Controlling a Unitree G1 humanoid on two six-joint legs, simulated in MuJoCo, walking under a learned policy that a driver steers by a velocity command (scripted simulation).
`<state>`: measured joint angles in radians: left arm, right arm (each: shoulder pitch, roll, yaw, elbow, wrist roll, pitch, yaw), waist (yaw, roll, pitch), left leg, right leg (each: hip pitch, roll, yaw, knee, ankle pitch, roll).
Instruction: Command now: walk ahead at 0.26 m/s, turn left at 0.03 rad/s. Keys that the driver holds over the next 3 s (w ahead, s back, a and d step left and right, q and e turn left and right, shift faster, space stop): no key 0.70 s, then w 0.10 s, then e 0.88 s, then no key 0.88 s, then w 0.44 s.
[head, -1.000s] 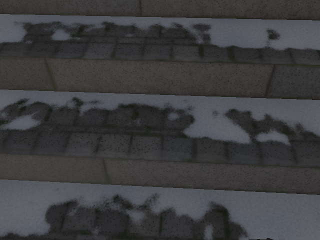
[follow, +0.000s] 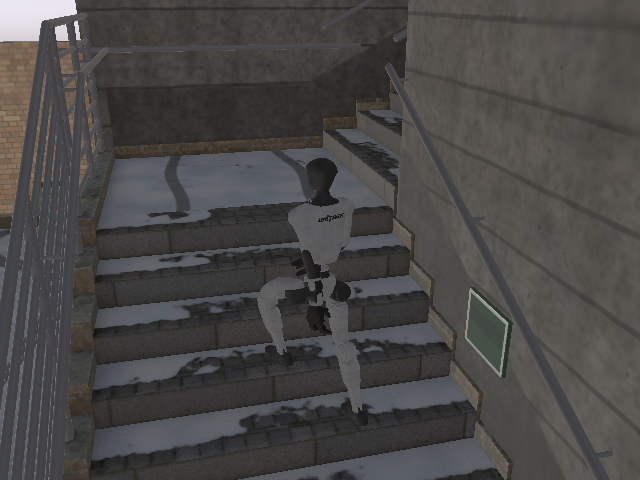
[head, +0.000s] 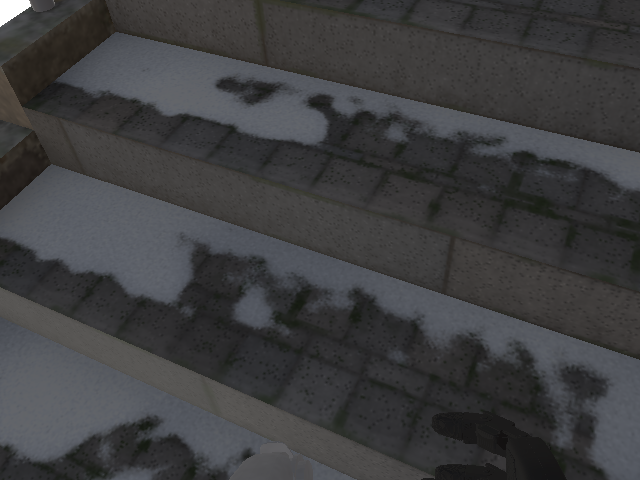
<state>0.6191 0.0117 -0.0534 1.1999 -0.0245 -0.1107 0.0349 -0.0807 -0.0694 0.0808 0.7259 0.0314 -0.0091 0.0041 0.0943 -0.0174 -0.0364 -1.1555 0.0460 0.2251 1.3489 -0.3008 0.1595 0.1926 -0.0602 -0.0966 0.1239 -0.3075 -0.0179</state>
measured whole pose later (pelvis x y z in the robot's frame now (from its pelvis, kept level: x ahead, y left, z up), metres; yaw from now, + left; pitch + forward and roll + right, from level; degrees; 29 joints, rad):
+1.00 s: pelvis +0.21 +0.01 +0.15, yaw -4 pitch +4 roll -1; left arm 0.35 0.14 0.05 0.94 0.04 -0.02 0.00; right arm 0.27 -0.15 -0.06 0.88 -0.05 -0.10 -0.02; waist -0.01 0.00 -0.09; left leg -0.36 0.02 0.13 0.60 -0.31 0.09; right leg -0.36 0.04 0.01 0.75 -0.41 -0.07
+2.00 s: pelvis +0.21 +0.02 +0.15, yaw -32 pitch +4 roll +0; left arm 0.13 0.22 0.03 0.73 -0.03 -0.02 -0.04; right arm 0.20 -0.15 0.00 0.74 0.02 -0.07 0.13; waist -0.02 -0.03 -0.07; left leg -0.33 0.01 0.08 0.65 -0.40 0.03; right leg -0.44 0.02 0.16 0.63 -0.26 0.07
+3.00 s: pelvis +0.28 -0.15 +0.15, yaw -33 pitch +6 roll -1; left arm -0.15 0.12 -0.03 0.48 0.01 -0.01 -0.01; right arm 0.60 -0.17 -0.03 1.10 0.00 -0.10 -0.02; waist -0.11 0.06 0.01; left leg 0.16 0.17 0.11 0.03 -0.27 -0.05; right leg -1.20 -0.15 -0.09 1.48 -0.56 -0.14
